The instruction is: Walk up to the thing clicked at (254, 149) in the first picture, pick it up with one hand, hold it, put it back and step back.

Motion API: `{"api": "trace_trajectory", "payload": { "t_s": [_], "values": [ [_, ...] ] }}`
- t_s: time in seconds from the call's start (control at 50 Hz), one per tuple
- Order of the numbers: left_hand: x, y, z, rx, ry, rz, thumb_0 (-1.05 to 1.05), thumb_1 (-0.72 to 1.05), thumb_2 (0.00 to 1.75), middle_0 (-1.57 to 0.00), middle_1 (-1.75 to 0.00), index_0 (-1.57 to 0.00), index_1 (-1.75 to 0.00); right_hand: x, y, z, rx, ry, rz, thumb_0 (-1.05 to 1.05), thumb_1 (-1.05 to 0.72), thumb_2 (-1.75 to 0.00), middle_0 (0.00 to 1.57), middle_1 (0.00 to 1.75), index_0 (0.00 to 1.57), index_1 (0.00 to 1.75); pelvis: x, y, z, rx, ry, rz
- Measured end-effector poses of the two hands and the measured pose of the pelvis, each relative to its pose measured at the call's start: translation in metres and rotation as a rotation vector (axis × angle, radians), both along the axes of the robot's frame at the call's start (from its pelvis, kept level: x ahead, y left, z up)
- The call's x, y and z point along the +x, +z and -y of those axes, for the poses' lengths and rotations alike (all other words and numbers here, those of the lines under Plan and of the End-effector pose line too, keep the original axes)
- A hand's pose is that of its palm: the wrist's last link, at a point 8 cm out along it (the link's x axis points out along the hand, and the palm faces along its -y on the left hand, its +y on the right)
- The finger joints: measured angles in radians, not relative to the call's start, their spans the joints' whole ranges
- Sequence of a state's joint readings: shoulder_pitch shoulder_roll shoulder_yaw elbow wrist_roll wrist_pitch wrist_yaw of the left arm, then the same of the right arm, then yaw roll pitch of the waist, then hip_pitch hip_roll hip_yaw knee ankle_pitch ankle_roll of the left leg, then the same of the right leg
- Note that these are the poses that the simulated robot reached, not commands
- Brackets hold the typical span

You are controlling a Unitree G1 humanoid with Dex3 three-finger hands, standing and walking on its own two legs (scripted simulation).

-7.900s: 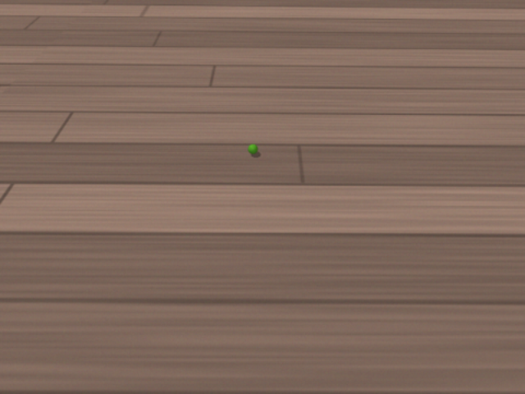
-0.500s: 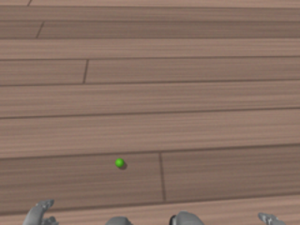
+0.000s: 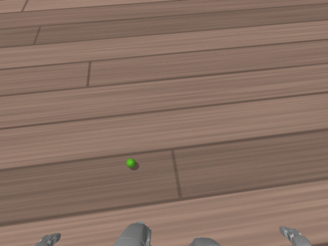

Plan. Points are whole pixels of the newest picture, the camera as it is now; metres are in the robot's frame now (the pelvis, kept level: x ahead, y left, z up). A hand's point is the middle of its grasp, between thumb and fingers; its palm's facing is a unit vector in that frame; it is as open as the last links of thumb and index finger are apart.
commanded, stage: walk up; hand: left
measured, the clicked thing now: (130, 162) +0.59 +0.23 -0.73
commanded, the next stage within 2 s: stand in 1.48 s
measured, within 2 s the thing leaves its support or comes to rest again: neither
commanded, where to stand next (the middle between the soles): +0.23 -0.01 m, yaw +2 degrees
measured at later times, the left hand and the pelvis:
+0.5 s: hand out of the picture -0.06 +0.26 -0.15, palm faces +0.02 -0.94 -0.35, open 7.4 cm; pelvis -0.13 -0.02 +0.01, yaw +1 degrees
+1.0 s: hand out of the picture -0.10 +0.23 -0.13, palm faces +0.08 -0.92 -0.38, open 7.4 cm; pelvis -0.17 -0.04 +0.01, yaw +3 degrees
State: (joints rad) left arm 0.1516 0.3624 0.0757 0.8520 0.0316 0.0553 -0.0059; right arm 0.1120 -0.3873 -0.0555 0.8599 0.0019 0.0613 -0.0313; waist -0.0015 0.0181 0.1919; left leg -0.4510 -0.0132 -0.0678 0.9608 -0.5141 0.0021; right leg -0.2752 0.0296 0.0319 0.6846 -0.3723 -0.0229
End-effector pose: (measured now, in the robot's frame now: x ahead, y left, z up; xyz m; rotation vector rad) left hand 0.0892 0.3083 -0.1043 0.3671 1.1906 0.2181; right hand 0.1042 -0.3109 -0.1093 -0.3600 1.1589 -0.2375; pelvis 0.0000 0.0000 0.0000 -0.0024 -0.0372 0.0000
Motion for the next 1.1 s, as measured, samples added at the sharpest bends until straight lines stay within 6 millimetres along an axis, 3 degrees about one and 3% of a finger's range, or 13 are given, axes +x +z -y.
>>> {"api": "trace_trajectory", "payload": {
  "t_s": [0.14, 0.26, 0.36, 0.48, 0.6, 0.68, 0.8, 0.9, 1.1],
  "values": [
    [-0.022, 0.017, 0.004, 0.017, 0.012, 0.081, 0.0, 0.9, 0.89, -0.21, -0.3, -0.2, -0.3, -0.026, 0.006, 0.0, -0.004, 0.054, 0.012, 0.0, -0.9, -0.89, 0.21, 0.3, 0.2, 0.3, -0.034, 0.007, 0.001, 0.021, 0.027, -0.019],
    [-0.046, 0.001, -0.008, -0.003, 0.028, 0.158, 0.0, 0.9, 0.9, -0.21, -0.3, -0.2, -0.3, -0.062, 0.005, -0.008, -0.043, 0.116, -0.013, 0.0, -0.9, -0.89, 0.21, 0.3, 0.2, 0.3, -0.074, -0.006, -0.003, 0.026, 0.073, -0.002],
    [-0.088, -0.004, -0.006, -0.026, 0.066, 0.096, 0.0, 0.91, 0.9, -0.21, -0.3, -0.2, -0.3, -0.097, 0.022, -0.01, -0.037, 0.118, -0.011, 0.0, -0.9, -0.89, 0.21, 0.3, 0.21, 0.3, -0.101, 0.004, 0.002, -0.004, 0.06, 0.005],
    [-0.15, -0.005, 0.006, -0.04, 0.062, 0.012, 0.0, 0.91, 0.9, -0.2, -0.3, -0.2, -0.3, -0.122, 0.036, 0.008, -0.051, 0.096, 0.046, 0.0, -0.9, -0.89, 0.21, 0.3, 0.21, 0.3, -0.131, 0.01, 0.016, -0.016, 0.024, -0.004],
    [-0.203, -0.008, 0.028, -0.009, 0.047, -0.058, 0.0, 0.91, 0.9, -0.2, -0.3, -0.2, -0.3, -0.148, 0.021, 0.043, -0.033, 0.07, 0.09, 0.0, -0.9, -0.89, 0.21, 0.3, 0.21, 0.3, -0.156, -0.001, 0.038, -0.026, -0.011, 0.013],
    [-0.228, 0.002, 0.042, -0.004, 0.07, -0.062, 0.01, 0.91, 0.89, -0.21, -0.3, -0.2, -0.3, -0.173, 0.012, 0.053, -0.003, 0.025, 0.04, 0.0, -0.9, -0.89, 0.21, 0.3, 0.2, 0.3, -0.162, 0.004, 0.045, -0.003, -0.012, 0.013],
    [-0.228, 0.013, 0.042, 0.004, 0.087, -0.004, 0.01, 0.9, 0.89, -0.21, -0.3, -0.2, -0.3, -0.201, 0.0, 0.047, 0.029, 0.036, -0.056, 0.0, -0.9, -0.89, 0.2, 0.3, 0.2, 0.3, -0.166, 0.008, 0.042, 0.007, 0.032, 0.005],
    [-0.215, 0.009, 0.03, 0.001, 0.097, 0.03, 0.0, 0.9, 0.89, -0.21, -0.3, -0.2, -0.3, -0.207, -0.002, 0.028, 0.052, 0.047, -0.07, 0.01, -0.9, -0.89, 0.2, 0.3, 0.2, 0.3, -0.17, 0.007, 0.037, 0.031, 0.045, 0.014],
    [-0.188, 0.012, 0.035, -0.019, 0.068, 0.104, 0.0, 0.91, 0.9, -0.21, -0.3, -0.2, -0.3, -0.179, 0.005, 0.014, 0.079, 0.066, 0.013, 0.0, -0.9, -0.89, 0.21, 0.3, 0.21, 0.3, -0.166, 0.011, 0.037, 0.0, 0.061, 0.02]
  ]
}}
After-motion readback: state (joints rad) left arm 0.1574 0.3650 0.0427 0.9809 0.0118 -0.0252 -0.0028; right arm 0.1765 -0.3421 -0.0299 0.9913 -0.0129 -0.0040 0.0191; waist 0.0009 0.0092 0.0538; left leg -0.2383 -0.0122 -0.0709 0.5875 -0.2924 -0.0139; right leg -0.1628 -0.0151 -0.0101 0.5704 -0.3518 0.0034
